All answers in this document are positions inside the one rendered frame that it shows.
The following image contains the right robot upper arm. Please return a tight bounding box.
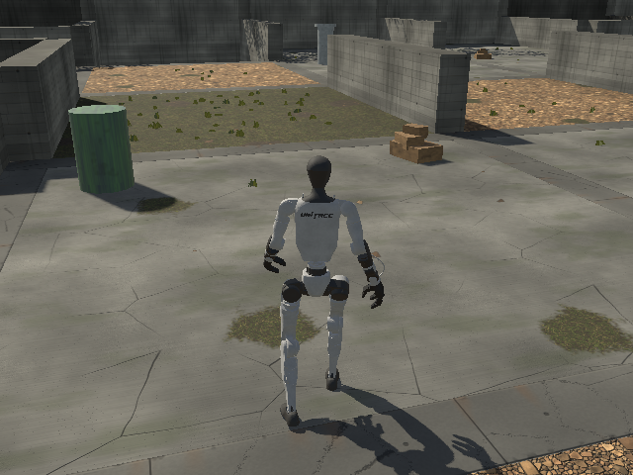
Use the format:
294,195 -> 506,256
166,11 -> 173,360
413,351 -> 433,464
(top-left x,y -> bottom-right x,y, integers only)
338,199 -> 367,255

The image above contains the robot left shin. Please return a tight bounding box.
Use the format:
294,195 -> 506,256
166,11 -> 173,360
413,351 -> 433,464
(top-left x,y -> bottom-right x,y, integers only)
280,340 -> 298,413

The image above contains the robot left thigh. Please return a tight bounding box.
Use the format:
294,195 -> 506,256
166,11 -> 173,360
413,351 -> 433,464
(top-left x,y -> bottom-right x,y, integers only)
280,277 -> 303,358

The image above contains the left robot forearm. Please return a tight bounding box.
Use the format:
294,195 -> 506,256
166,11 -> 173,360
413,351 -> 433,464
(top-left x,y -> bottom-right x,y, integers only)
264,235 -> 279,262

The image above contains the left robot hand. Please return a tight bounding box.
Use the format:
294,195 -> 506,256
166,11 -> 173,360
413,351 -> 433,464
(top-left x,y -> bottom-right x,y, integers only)
263,256 -> 286,273

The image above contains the right robot forearm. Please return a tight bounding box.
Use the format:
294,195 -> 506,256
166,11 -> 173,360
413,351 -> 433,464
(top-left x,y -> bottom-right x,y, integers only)
357,239 -> 381,286

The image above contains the right robot hand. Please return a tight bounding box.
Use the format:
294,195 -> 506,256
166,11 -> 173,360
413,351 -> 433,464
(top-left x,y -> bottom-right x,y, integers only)
362,281 -> 385,309

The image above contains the left robot upper arm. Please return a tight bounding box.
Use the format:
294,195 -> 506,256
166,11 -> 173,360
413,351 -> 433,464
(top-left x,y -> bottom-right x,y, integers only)
269,198 -> 298,250

